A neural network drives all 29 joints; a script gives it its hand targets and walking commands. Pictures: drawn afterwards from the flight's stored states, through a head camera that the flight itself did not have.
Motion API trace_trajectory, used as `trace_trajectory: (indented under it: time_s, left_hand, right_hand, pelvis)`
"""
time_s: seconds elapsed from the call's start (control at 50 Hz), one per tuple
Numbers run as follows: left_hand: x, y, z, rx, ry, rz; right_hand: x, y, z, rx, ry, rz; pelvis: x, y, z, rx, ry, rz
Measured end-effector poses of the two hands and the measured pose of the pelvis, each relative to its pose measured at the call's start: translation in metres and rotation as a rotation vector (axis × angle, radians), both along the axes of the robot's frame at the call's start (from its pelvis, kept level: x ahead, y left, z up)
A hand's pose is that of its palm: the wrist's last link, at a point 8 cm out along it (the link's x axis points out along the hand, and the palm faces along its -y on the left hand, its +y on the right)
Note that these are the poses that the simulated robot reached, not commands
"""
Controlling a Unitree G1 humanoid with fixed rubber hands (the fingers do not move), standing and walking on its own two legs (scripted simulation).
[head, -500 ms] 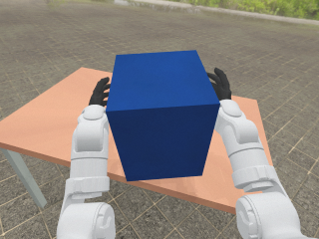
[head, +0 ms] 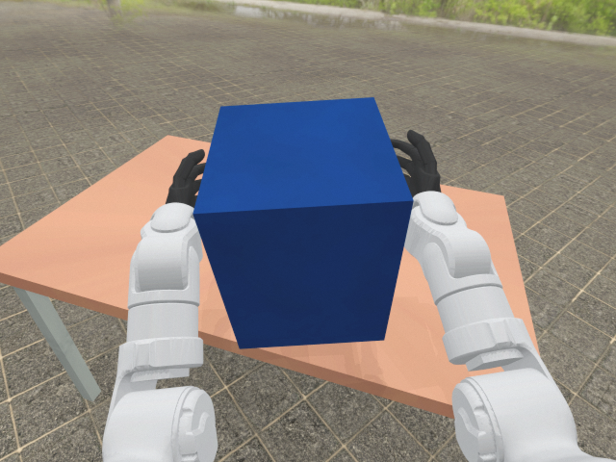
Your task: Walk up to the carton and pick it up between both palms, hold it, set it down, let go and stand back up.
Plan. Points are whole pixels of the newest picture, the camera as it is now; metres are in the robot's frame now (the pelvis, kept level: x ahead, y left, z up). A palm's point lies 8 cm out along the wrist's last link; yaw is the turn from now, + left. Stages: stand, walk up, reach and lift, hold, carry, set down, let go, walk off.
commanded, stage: hold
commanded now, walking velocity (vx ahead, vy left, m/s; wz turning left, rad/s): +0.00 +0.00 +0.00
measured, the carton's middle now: (304, 226) +0.38 -0.01 +0.18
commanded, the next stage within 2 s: none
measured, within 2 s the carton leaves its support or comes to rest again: neither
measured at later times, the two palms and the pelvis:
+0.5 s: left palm (189, 212) +0.38 +0.14 +0.20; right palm (420, 197) +0.37 -0.15 +0.23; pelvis +0.01 +0.01 +0.00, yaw +0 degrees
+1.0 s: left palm (180, 209) +0.37 +0.15 +0.21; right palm (419, 195) +0.36 -0.14 +0.24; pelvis -0.01 +0.00 +0.00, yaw +0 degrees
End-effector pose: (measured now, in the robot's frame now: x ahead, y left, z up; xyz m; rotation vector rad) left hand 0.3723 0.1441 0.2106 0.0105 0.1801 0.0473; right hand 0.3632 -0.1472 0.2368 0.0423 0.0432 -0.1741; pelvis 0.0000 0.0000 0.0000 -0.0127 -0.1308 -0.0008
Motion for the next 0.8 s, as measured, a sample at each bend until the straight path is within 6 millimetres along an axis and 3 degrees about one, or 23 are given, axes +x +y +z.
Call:
trace_trajectory:
  time_s: [0.18,0.34,0.6,0.8]
  left_hand:
    - [0.002,0.012,-0.001,-0.001,0.005,-0.011]
    - [0.005,0.007,-0.001,0.025,-0.004,-0.005]
    - [0.004,-0.009,-0.006,0.042,0.001,0.002]
    - [-0.003,-0.007,-0.002,0.009,0.010,-0.001]
  right_hand:
    - [0.000,0.012,0.003,-0.002,0.004,-0.006]
    - [0.003,0.008,0.003,0.007,-0.010,-0.004]
    - [0.003,-0.009,-0.010,0.016,-0.004,0.003]
    - [-0.004,-0.007,-0.006,0.006,0.010,0.000]
  pelvis:
    - [-0.001,0.010,-0.001,-0.003,0.009,0.003]
    - [0.002,0.016,-0.001,-0.010,0.010,0.001]
    - [0.010,0.007,-0.001,-0.009,-0.006,-0.003]
    - [0.003,0.001,0.000,0.000,-0.019,-0.007]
